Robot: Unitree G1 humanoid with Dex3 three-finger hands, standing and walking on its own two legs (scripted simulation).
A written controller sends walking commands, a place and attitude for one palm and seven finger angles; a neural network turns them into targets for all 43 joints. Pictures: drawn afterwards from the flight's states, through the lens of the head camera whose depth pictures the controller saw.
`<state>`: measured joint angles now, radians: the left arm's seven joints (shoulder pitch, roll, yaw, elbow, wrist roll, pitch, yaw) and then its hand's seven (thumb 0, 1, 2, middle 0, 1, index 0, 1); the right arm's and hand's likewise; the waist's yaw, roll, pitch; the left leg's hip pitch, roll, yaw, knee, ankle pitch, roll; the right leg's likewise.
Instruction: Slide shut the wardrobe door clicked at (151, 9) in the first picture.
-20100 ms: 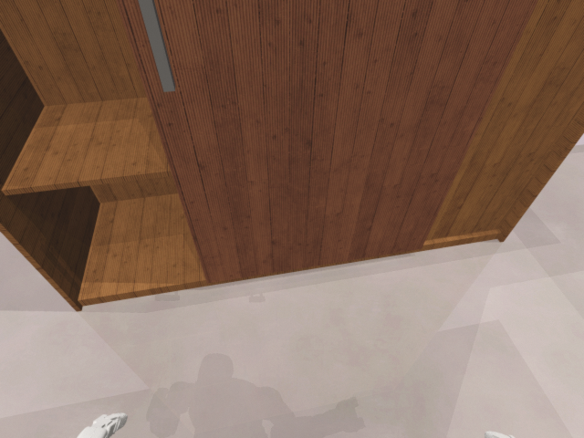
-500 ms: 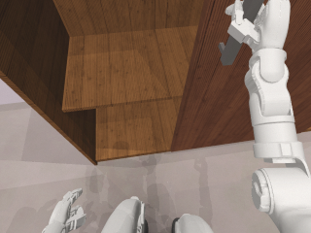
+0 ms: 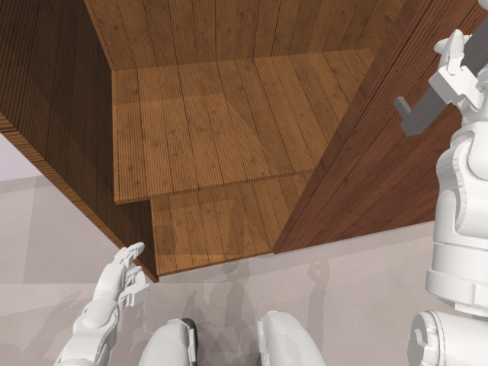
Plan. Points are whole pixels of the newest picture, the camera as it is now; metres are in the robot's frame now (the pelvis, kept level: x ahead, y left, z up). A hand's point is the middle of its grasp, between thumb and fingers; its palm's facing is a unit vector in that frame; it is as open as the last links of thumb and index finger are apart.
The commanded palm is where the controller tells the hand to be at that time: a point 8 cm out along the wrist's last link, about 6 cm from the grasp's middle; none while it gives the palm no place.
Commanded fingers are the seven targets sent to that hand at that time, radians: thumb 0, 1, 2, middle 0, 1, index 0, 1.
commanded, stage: step sideways, sliding the door along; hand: right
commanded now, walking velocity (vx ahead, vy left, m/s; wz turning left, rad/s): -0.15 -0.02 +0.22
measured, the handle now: out of the picture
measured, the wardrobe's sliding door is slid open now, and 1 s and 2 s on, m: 0.45 0.24 0.04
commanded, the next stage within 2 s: none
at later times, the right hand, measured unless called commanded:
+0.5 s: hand (375, 83) +0.37 -0.14 +0.24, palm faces +0.21 +0.98 +0.00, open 7.1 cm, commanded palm +0.33 -0.12 +0.22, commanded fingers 0.00 -0.90 -0.90 0.45 1.40 0.45 1.40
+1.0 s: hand (273, 97) +0.36 -0.03 +0.24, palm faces +0.23 +0.97 -0.01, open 7.3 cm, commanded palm +0.32 -0.01 +0.24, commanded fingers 0.00 -0.90 -0.90 0.45 1.40 0.45 1.40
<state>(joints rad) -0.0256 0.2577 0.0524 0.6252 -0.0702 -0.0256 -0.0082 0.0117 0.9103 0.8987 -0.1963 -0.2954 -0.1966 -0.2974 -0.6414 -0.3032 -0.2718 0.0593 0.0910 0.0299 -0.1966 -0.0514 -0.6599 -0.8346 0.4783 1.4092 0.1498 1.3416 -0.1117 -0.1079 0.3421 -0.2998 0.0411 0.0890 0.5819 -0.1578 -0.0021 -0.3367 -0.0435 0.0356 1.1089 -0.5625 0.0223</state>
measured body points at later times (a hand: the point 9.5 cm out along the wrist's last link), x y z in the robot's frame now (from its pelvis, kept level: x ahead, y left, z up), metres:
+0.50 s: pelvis +0.02 +0.02 +0.03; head +0.11 -0.01 +0.47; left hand +0.24 +0.19 -0.05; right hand +0.36 -0.19 +0.24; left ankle +0.05 +0.16 -0.66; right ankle +0.05 -0.09 -0.72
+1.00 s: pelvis -0.01 +0.12 +0.01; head +0.05 +0.12 +0.46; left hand +0.16 +0.39 -0.07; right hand +0.34 -0.08 +0.24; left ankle +0.03 +0.22 -0.71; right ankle +0.01 -0.06 -0.72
